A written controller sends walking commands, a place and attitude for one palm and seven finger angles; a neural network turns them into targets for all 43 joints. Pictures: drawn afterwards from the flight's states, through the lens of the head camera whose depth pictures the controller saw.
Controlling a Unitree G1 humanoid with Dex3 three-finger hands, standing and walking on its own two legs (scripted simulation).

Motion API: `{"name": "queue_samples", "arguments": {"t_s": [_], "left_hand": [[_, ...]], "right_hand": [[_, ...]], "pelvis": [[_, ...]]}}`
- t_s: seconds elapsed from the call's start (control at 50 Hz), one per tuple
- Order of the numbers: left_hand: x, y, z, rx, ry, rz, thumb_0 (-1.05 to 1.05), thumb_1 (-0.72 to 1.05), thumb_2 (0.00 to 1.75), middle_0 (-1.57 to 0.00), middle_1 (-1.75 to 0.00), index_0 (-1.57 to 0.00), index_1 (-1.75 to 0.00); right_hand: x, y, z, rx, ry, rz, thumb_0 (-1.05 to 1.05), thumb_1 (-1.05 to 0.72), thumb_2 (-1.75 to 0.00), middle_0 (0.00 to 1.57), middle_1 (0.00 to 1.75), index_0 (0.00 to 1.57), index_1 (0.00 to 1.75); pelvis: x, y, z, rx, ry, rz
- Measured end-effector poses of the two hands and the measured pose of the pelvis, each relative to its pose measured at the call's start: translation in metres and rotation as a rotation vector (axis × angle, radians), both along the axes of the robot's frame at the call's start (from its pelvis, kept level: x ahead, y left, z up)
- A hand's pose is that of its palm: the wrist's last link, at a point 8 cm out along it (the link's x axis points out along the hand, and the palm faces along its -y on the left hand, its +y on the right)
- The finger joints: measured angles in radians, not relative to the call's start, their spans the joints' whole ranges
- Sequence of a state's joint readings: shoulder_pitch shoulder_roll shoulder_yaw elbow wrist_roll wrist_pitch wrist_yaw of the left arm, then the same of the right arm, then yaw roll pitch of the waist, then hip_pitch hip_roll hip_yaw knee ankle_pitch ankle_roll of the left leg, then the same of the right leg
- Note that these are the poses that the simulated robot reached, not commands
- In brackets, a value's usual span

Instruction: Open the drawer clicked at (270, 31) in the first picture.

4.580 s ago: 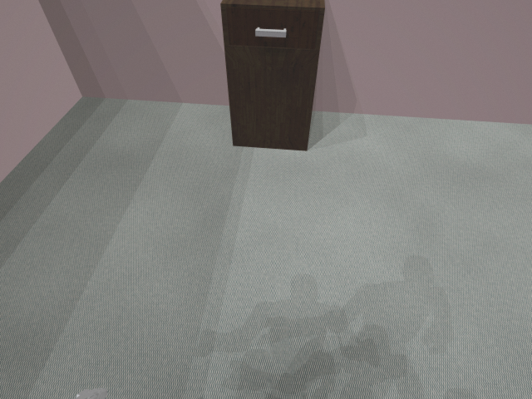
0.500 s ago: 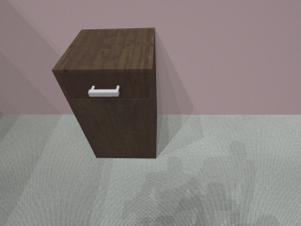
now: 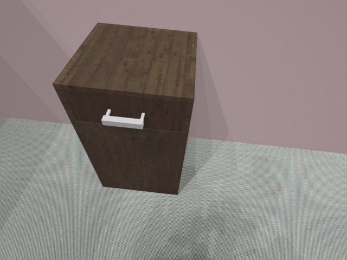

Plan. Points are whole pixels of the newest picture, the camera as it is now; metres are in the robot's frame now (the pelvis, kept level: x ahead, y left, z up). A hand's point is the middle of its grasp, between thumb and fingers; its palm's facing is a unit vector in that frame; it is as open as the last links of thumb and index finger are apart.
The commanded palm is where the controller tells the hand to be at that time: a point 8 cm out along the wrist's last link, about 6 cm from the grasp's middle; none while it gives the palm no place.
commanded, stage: come to a stop and stand still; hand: left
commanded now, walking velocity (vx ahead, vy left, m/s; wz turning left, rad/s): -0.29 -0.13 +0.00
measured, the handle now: (124, 117) +0.55 +0.22 -0.07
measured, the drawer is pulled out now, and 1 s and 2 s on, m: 0.00 0.00 0.00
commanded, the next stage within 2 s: look again from close up in 1.40 s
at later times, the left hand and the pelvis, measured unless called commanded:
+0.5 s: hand out of the picture +0.11 +0.17 -0.15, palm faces +0.03 -0.97 -0.25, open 7.3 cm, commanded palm none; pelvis +0.01 -0.02 +0.01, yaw +1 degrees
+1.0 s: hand out of the picture -0.03 +0.17 -0.17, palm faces +0.05 -0.98 -0.17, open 7.4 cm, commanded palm none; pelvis +0.01 +0.01 +0.01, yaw +0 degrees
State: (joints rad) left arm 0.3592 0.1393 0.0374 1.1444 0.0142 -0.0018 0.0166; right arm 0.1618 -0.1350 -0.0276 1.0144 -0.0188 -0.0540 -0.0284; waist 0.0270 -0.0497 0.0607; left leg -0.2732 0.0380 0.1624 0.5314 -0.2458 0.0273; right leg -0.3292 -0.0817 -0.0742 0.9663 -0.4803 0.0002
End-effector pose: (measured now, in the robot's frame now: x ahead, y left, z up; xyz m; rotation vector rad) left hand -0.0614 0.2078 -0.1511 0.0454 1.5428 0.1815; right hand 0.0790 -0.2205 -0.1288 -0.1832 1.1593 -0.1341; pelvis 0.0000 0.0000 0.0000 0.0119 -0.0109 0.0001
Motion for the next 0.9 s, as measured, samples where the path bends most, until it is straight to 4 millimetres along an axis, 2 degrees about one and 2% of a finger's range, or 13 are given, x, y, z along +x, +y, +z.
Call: {"name": "queue_samples", "arguments": {"t_s": [0.12,0.2,0.28,0.38,0.46,0.54,0.6,0.7,0.82,0.9], "left_hand": [[0.088,0.014,0.009,0.071,-0.154,-0.061,0.00,0.91,0.90,-0.20,-0.30,-0.20,-0.29],[0.132,0.014,0.015,0.125,-0.245,-0.095,0.00,0.91,0.90,-0.20,-0.30,-0.20,-0.29],[0.158,0.009,0.025,0.154,-0.302,-0.125,0.00,0.91,0.90,-0.20,-0.30,-0.20,-0.29],[0.169,0.004,0.034,0.156,-0.333,-0.137,0.00,0.91,0.90,-0.20,-0.30,-0.20,-0.29],[0.166,0.006,0.035,0.140,-0.349,-0.135,0.00,0.91,0.90,-0.20,-0.30,-0.20,-0.29],[0.151,0.017,0.027,0.118,-0.336,-0.117,0.00,0.91,0.90,-0.20,-0.30,-0.20,-0.30],[0.133,0.028,0.014,0.095,-0.309,-0.091,0.00,0.91,0.90,-0.20,-0.30,-0.20,-0.30],[0.099,0.035,0.009,0.070,-0.230,-0.067,0.00,0.91,0.90,-0.20,-0.30,-0.20,-0.29],[0.055,0.032,0.011,0.057,-0.113,-0.059,0.00,0.91,0.90,-0.20,-0.30,-0.20,-0.29],[0.035,0.025,0.013,0.048,-0.048,-0.049,0.00,0.91,0.90,-0.20,-0.30,-0.20,-0.29]], "right_hand": [[0.007,-0.010,-0.007,0.008,0.060,-0.032,-0.01,-0.95,-0.90,0.21,0.30,0.20,0.30],[0.006,-0.025,-0.021,0.033,0.099,-0.056,0.00,-0.93,-0.90,0.21,0.30,0.20,0.30],[0.002,-0.040,-0.026,0.040,0.131,-0.082,0.00,-0.92,-0.90,0.20,0.30,0.20,0.30],[-0.007,-0.047,-0.022,0.033,0.156,-0.083,0.00,-0.92,-0.90,0.20,0.30,0.20,0.30],[-0.017,-0.043,-0.016,0.026,0.171,-0.066,0.01,-0.91,-0.90,0.20,0.30,0.20,0.30],[-0.027,-0.032,-0.011,0.009,0.160,-0.048,0.01,-0.91,-0.90,0.20,0.30,0.20,0.30],[-0.039,-0.020,-0.010,-0.009,0.153,-0.036,0.01,-0.91,-0.90,0.20,0.30,0.20,0.30],[-0.056,0.001,-0.003,-0.001,0.184,-0.024,0.01,-0.91,-0.90,0.20,0.30,0.20,0.30],[-0.064,0.008,-0.007,0.020,0.202,-0.039,0.01,-0.93,-0.90,0.20,0.30,0.20,0.30],[-0.068,0.010,-0.008,0.031,0.217,-0.042,0.01,-0.92,-0.90,0.20,0.30,0.20,0.30]], "pelvis": [[0.020,-0.006,0.003,0.016,-0.007,0.000],[0.029,-0.020,-0.004,0.025,-0.014,-0.006],[0.029,-0.028,-0.004,0.019,-0.006,0.002],[0.022,-0.027,0.002,0.015,0.003,0.007],[0.015,-0.023,0.005,0.016,0.009,0.009],[0.007,-0.013,0.004,0.005,0.012,0.013],[0.001,-0.002,-0.001,-0.018,0.008,0.020],[0.000,0.005,0.004,-0.002,0.001,0.007],[0.003,0.010,0.007,-0.006,-0.008,-0.003],[0.008,0.010,0.009,-0.008,-0.003,-0.003]]}}
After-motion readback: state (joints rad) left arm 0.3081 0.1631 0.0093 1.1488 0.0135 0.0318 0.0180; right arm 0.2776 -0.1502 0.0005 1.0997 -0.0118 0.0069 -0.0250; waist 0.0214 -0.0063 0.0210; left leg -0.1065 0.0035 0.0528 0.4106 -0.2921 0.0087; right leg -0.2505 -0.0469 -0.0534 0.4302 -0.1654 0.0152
